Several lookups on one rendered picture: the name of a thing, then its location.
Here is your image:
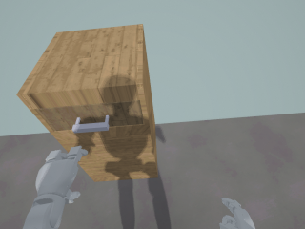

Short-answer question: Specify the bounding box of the handle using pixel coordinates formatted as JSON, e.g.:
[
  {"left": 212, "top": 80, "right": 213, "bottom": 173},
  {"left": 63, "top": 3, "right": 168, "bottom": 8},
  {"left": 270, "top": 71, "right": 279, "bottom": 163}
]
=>
[{"left": 72, "top": 115, "right": 110, "bottom": 134}]

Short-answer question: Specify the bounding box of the drawer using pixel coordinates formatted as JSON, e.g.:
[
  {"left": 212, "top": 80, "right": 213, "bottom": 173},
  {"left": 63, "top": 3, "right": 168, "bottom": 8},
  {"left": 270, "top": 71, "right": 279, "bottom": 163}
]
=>
[{"left": 36, "top": 100, "right": 144, "bottom": 131}]

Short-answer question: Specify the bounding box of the robot right hand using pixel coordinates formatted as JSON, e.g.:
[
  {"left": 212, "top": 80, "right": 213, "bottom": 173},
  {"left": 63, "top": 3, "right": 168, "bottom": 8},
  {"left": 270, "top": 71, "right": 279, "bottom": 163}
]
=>
[{"left": 219, "top": 198, "right": 255, "bottom": 229}]

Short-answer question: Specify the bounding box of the robot left forearm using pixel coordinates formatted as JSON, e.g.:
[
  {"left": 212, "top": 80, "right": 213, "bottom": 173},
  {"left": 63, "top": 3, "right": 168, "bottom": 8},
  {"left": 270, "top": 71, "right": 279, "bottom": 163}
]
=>
[{"left": 23, "top": 194, "right": 66, "bottom": 229}]

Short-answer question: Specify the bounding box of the cabinet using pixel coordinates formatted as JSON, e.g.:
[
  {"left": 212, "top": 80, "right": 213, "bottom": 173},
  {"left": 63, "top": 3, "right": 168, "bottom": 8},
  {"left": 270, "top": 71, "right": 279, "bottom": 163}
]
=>
[{"left": 17, "top": 24, "right": 158, "bottom": 182}]

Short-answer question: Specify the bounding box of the robot left hand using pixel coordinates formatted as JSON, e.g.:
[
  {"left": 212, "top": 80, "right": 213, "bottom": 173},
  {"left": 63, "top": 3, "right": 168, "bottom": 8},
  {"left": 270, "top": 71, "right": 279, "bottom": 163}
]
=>
[{"left": 35, "top": 145, "right": 88, "bottom": 204}]

